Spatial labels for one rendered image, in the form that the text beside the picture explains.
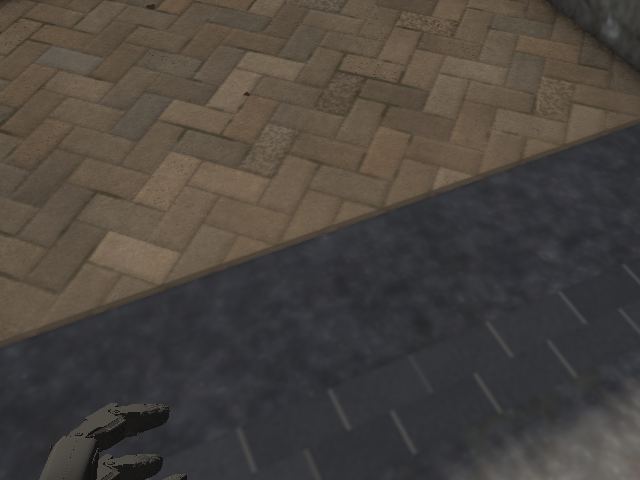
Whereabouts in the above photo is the robot left hand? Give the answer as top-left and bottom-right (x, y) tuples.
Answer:
(39, 403), (187, 480)

